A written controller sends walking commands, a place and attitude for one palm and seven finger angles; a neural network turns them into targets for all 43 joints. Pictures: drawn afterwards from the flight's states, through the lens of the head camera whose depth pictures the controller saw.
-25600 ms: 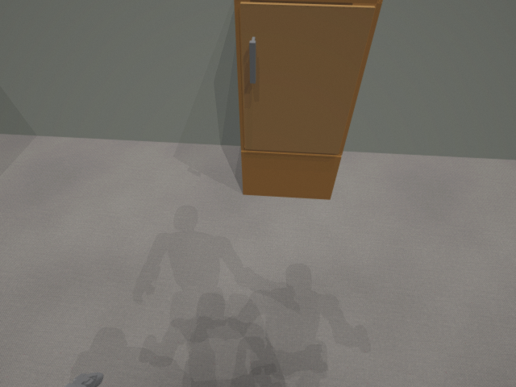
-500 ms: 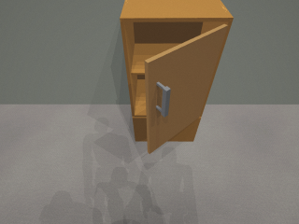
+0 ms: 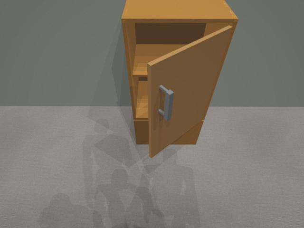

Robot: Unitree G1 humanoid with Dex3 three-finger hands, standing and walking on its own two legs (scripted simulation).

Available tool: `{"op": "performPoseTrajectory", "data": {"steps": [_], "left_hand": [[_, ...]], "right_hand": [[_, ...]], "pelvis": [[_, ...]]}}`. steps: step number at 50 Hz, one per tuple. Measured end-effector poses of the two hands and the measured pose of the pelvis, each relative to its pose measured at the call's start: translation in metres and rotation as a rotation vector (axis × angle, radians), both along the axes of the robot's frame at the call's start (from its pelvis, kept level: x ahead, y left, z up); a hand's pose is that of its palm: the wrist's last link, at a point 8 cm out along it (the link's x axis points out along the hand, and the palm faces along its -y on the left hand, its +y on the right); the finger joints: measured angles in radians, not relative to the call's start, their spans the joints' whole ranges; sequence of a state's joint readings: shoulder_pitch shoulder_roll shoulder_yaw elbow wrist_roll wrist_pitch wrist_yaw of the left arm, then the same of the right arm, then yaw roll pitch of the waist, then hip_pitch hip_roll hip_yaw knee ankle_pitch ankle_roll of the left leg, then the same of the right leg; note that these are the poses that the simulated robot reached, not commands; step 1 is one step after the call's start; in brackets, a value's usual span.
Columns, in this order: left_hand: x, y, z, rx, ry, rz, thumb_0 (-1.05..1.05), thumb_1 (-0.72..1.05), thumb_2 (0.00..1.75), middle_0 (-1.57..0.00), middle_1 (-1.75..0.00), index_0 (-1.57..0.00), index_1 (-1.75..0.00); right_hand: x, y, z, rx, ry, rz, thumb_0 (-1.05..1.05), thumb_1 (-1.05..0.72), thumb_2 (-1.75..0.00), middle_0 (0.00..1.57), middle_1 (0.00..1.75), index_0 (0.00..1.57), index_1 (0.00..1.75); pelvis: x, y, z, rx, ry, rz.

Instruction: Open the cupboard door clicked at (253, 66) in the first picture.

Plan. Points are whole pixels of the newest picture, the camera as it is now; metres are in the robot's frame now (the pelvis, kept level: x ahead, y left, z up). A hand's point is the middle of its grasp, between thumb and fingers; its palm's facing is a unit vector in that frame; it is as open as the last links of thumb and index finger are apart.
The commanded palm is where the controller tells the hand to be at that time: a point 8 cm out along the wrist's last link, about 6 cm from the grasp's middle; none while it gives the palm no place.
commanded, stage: walk to a spot facing it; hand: left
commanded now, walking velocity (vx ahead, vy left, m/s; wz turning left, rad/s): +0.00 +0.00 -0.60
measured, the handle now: (164, 103) +0.54 -0.02 -0.02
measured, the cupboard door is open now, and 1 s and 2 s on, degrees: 40 40 40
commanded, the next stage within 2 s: none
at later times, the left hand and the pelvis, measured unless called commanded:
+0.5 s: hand out of the picture +0.09 +0.16 -0.17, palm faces -0.14 -0.95 -0.29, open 7.4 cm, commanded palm none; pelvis +0.00 -0.03 -0.01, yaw -14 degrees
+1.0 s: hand (103, 209) +0.21 +0.17 -0.18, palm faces -0.44 -0.87 -0.21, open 7.4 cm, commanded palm none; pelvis +0.04 +0.02 +0.00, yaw -32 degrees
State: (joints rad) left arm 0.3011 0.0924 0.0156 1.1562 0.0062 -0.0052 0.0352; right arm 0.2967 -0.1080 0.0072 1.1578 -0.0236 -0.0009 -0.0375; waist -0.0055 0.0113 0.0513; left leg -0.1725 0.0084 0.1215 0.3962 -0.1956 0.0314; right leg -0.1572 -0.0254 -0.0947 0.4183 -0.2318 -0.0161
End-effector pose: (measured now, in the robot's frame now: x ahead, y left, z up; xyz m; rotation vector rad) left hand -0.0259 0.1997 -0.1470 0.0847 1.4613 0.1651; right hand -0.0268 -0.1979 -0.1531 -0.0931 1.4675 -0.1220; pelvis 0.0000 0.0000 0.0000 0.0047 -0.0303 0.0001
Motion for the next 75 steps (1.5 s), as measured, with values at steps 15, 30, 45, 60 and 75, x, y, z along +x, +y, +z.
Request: {"op": "performPoseTrajectory", "data": {"steps": [15,30,45,60,75], "left_hand": [[0.052,0.023,-0.002,0.068,-0.019,-0.115,0.00,0.91,0.89,-0.20,-0.30,-0.20,-0.30],[0.133,0.000,0.017,0.110,-0.146,-0.302,0.00,0.91,0.89,-0.20,-0.30,-0.20,-0.30],[0.210,0.027,-0.010,0.031,-0.158,-0.465,0.00,0.91,0.89,-0.20,-0.30,-0.20,-0.30],[0.316,-0.064,0.009,-0.006,-0.261,-0.825,0.00,0.91,0.90,-0.20,-0.30,-0.19,-0.30],[0.331,-0.132,0.003,-0.066,-0.293,-0.998,0.00,0.91,0.89,-0.20,-0.30,-0.20,-0.30]], "right_hand": [[0.007,-0.037,-0.014,-0.065,-0.068,-0.128,0.00,-0.91,-0.90,0.20,0.30,0.20,0.30],[0.073,-0.099,0.010,-0.138,-0.289,-0.236,0.01,-0.91,-0.90,0.20,0.30,0.20,0.30],[0.075,-0.064,0.032,-0.252,-0.357,-0.325,0.00,-0.91,-0.90,0.20,0.30,0.20,0.30],[-0.090,0.000,0.014,-0.181,-0.033,-0.672,0.01,-0.90,-0.90,0.20,0.30,0.20,0.30],[-0.082,-0.011,0.014,-0.229,-0.137,-0.869,0.01,-0.91,-0.90,0.20,0.30,0.20,0.30]], "pelvis": [[-0.003,-0.008,-0.015,0.030,0.033,-0.140],[0.006,-0.028,-0.004,0.032,0.047,-0.314],[0.038,0.013,-0.014,-0.009,0.067,-0.482],[0.045,0.001,-0.011,-0.010,0.061,-0.716],[0.054,-0.006,-0.013,0.006,0.038,-0.890]]}}
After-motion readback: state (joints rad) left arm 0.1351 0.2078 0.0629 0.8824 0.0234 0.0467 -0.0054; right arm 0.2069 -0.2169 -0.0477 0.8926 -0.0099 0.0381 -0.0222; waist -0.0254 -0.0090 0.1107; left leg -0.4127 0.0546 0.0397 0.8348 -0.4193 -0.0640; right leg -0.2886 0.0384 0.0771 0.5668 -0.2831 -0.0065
